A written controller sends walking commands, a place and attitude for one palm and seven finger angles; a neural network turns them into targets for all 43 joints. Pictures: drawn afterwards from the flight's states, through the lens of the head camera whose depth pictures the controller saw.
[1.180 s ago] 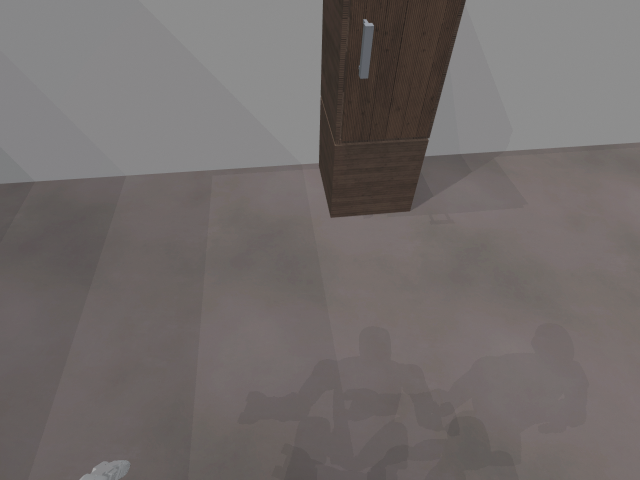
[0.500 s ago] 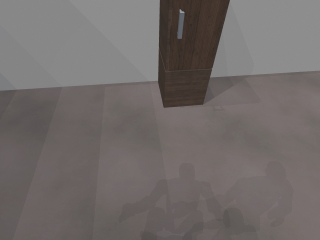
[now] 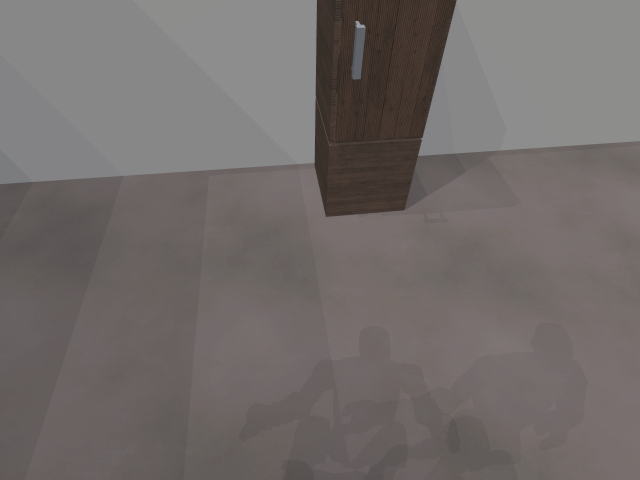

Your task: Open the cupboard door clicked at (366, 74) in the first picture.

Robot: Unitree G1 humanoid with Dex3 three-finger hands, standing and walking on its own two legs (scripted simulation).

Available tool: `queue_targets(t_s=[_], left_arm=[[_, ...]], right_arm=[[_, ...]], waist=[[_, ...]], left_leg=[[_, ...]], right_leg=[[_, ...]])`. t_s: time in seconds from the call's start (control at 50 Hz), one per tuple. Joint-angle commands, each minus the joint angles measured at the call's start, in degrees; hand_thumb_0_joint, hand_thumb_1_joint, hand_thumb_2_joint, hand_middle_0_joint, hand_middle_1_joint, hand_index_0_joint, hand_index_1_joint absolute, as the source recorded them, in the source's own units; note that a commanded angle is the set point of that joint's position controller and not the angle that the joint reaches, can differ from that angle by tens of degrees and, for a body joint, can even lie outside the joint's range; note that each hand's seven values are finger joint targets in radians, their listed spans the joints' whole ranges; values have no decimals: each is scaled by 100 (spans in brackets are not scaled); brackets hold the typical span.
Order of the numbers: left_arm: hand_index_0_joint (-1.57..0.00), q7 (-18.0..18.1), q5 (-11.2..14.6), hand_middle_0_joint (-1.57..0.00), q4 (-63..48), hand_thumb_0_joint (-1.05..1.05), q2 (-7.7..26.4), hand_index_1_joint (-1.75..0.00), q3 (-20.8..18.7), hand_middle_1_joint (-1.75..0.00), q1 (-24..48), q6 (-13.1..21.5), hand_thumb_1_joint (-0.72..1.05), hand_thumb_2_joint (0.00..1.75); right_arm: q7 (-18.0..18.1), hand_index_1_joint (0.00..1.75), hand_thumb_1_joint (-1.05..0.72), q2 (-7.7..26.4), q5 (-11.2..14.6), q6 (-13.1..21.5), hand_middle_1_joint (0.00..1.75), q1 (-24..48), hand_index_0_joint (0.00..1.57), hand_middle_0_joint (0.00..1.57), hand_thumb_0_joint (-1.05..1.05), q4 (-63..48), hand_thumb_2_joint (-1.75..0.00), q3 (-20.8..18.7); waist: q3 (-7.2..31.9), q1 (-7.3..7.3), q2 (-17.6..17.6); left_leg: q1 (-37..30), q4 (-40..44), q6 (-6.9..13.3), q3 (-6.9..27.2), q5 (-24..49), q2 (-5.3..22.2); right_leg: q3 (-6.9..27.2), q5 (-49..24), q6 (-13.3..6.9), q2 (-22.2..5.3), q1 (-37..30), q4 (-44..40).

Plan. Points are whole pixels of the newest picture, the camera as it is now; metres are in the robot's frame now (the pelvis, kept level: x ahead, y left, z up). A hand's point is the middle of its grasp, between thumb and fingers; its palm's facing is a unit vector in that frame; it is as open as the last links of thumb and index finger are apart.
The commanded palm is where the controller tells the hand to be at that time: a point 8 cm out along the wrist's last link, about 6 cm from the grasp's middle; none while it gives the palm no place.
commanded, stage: look at it before walking up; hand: left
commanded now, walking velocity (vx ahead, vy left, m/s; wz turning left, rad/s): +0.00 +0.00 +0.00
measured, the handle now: (356, 50) +1.32 -0.03 -0.01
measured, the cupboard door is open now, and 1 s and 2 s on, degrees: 0 0 0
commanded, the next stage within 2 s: walk to a spot facing it in 0.26 s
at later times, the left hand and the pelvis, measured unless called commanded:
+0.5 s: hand out of the picture +0.07 +0.24 -0.16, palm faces -0.03 -0.94 -0.33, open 7.4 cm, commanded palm none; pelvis +0.00 +0.00 +0.00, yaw -2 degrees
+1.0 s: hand out of the picture +0.03 +0.16 -0.16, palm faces -0.20 -0.96 -0.21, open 7.4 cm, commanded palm none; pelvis +0.03 -0.03 +0.00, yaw -17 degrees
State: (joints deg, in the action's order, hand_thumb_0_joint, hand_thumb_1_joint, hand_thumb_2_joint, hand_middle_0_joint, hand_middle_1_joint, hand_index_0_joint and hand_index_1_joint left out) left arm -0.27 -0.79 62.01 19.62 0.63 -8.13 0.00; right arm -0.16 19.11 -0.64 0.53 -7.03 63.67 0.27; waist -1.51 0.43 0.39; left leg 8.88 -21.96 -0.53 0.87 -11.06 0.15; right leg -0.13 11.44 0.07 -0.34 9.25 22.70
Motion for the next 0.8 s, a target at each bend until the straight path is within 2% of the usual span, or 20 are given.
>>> queue_targets(t_s=[0.0, 0.22, 0.34, 0.38, 0.44, 0.52, 0.56, 0.6, 0.64, 0.66, 0.68, 0.7, 0.72, 0.74, 0.76, 0.78], left_arm=[[-20, 88, 7, -20, -340, 0, 1166, -30, -253, -30, 207, 152, 90, 90], [-20, 89, 14, -20, -305, 0, 1180, -30, -255, -30, 182, 171, 90, 90], [-20, 86, 13, -20, -291, 0, 1175, -30, -252, -30, 177, 168, 90, 90], [-20, 78, 9, -20, -351, 0, 1184, -30, -273, -30, 226, 136, 90, 90], [-20, 104, 13, -20, -361, 0, 572, -30, -199, -30, -121, -59, 90, 90], [-20, 63, -21, -20, -656, 0, 609, -30, -296, -30, -207, -197, 90, 90], [-20, 32, -34, -20, -807, 0, 549, -30, -336, -30, -230, -230, 90, 90], [-20, 3, -33, -20, -915, 0, 440, -30, -360, -30, -338, -240, 90, 90], [-20, -61, -46, -20, -954, 0, 242, -30, -398, -30, -579, -266, 90, 90], [-20, -93, -52, -20, -1015, 0, 185, -30, -428, -30, -619, -276, 90, 90], [-20, -123, -54, -20, -1060, 0, 168, -30, -471, -30, -690, -280, 90, 90], [-20, -160, -71, -20, -1050, 0, 159, -30, -488, -30, -847, -253, 90, 90], [-20, -172, -91, -20, -935, 0, 62, -30, -518, -30, -1234, -212, 90, 90], [-20, -144, -114, -20, -787, 0, 210, -30, -570, -30, -1799, -136, 90, 90], [-20, -24, -179, -20, -750, 0, 852, -30, -674, -30, -2182, -16, 90, 90], [-20, 86, -56, -20, -803, 0, 867, -30, -637, -30, -2280, 19, 90, 90]], right_arm=[[71, 30, -90, 1195, 20, 137, 30, 281, 20, 20, 0, -388, -90, -225], [81, 30, -90, 1190, 20, 140, 30, 294, 20, 20, 0, -368, -90, -218], [82, 30, -90, 1191, 20, 133, 30, 302, 20, 20, 0, -355, -90, -213], [103, 30, -90, 1194, 10, 128, 30, 245, 20, 20, 0, -369, -90, -241], [140, 30, -90, 514, 0, 8, 30, -119, 20, 20, 0, -376, -90, -154], [182, 30, -90, 606, -10, -90, 30, -229, 20, 20, 0, -660, -90, -288], [189, 30, -90, 664, -14, -102, 30, -217, 20, 20, 0, -799, -90, -358], [193, 30, -90, 755, -10, -100, 30, -185, 20, 20, 0, -930, -90, -431], [164, 30, -90, 837, -22, -64, 30, -121, 20, 20, 0, -1022, -90, -488], [145, 30, -90, 838, -32, -44, 30, -33, 20, 20, 0, -1084, -90, -508], [135, 30, -90, 817, -35, -38, 30, 87, 20, 20, 0, -1156, -90, -532], [121, 30, -90, 819, -48, -38, 30, 198, 20, 20, 0, -1220, -90, -528], [106, 30, -90, 746, -68, -65, 30, 311, 20, 20, 0, -1207, -90, -530], [73, 30, -90, 494, -57, -115, 30, 354, 20, 20, 0, -1257, -90, -490], [33, 30, -90, -90, -14, -124, 30, 350, 20, 20, 0, -1513, -90, -374], [13, 30, -90, 138, -70, -50, 30, 812, 20, 20, 0, -1756, -90, -391]], waist=[[302, -19, -45], [389, -30, -25], [301, -24, -15], [254, -46, -11], [246, -65, 28], [63, -72, -11], [68, -73, -226], [175, -42, -524], [331, 35, -1112], [323, 64, -1233], [263, 129, -1253], [258, 263, -1005], [119, 486, -744], [-21, 734, 218], [-323, 801, 2499], [-758, 815, 1779]], left_leg=[[-40, 392, 205, 530, 519, 637], [-146, 373, 179, 484, 683, 647], [-140, 413, 176, 488, 602, 646], [-211, 319, 159, 385, 632, 683], [-170, -15, 49, 92, 564, 707], [28, -183, 113, 37, 53, 853], [86, -92, 208, 156, -175, 1038], [129, 44, 392, 345, -121, 1379], [292, 471, 787, 644, -764, 1974], [370, 597, 923, 722, -1136, 2134], [689, 578, 918, 640, -1592, 2198], [957, 313, 781, 450, -1974, 2059], [1458, -296, 561, 125, -2314, 1813], [2196, -1738, 182, -479, -2664, 1219], [3728, -4058, -278, -1027, -2979, 153], [3829, -4492, -157, -130, -2324, 260]], right_leg=[[597, -382, -177, -670, -44, -480], [624, -659, -192, -693, -139, -504], [632, -552, -183, -689, -100, -565], [716, -753, -208, -649, 24, -489], [818, -1034, -140, -625, 293, -170], [927, -786, -146, -457, 836, 236], [860, -601, -115, -275, 1066, 592], [610, -449, -51, -66, 1164, 1246], [72, 1291, 56, 132, 1124, 2413], [3, 1683, 75, 20, 1139, 2676], [76, 1757, 48, -156, 916, 2629], [7, 1656, 15, -146, 589, 2253], [-147, 1341, -20, -22, -22, 1678], [413, 1637, -162, -205, -574, 600], [3437, 2765, -690, -1698, -656, -1110], [4321, 2726, -963, -2068, 66, -1814]])
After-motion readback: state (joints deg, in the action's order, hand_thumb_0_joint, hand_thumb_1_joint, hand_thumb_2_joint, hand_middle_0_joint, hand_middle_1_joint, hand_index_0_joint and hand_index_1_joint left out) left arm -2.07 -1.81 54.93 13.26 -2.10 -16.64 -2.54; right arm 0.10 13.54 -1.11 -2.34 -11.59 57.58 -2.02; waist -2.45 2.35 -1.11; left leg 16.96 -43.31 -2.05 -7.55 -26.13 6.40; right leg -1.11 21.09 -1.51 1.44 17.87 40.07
